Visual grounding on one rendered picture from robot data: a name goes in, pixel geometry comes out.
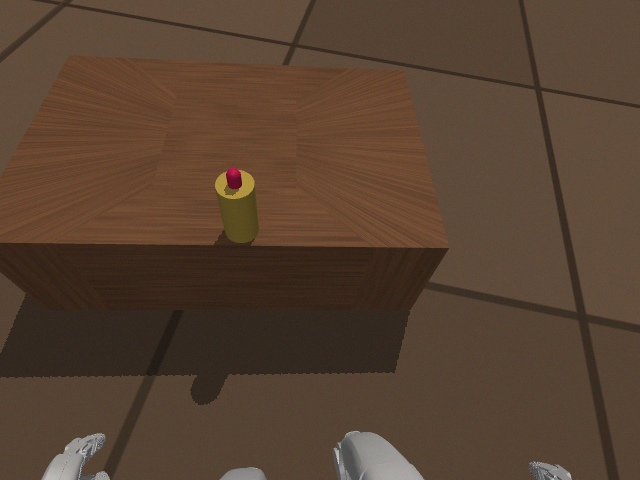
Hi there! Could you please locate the bottle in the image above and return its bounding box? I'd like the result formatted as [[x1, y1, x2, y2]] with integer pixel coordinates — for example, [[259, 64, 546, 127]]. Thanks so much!
[[215, 168, 259, 243]]

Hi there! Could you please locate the right robot hand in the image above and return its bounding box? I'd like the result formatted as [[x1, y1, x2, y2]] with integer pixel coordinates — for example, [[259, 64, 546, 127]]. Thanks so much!
[[529, 462, 572, 480]]

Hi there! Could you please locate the left robot hand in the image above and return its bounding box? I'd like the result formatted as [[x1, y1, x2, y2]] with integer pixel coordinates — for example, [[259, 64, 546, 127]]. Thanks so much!
[[41, 433, 110, 480]]

